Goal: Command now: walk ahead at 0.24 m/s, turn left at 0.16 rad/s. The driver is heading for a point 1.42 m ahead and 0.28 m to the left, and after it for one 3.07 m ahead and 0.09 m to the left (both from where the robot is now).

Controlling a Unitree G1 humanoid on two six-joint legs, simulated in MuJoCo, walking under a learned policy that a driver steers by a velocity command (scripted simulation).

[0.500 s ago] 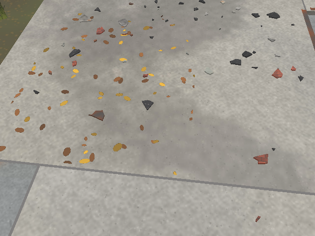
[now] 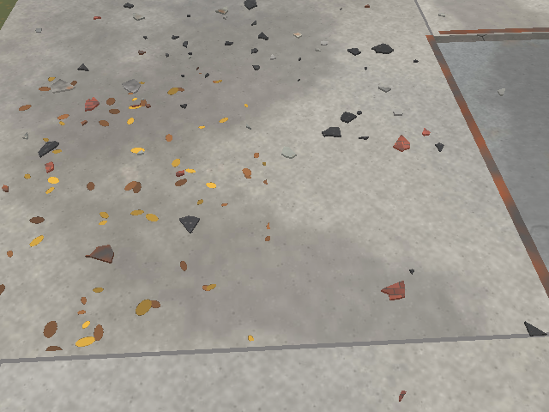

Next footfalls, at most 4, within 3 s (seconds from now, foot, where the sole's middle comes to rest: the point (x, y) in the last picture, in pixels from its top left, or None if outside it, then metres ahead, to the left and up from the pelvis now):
0.06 left None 0.02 0.12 -0.77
0.46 right None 0.34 -0.08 -0.77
0.96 left None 0.51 0.29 -0.77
1.50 right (248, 296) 0.84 0.11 -0.77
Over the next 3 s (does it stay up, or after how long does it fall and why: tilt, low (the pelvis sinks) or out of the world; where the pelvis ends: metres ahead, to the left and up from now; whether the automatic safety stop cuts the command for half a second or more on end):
stays up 1.36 0.27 0.00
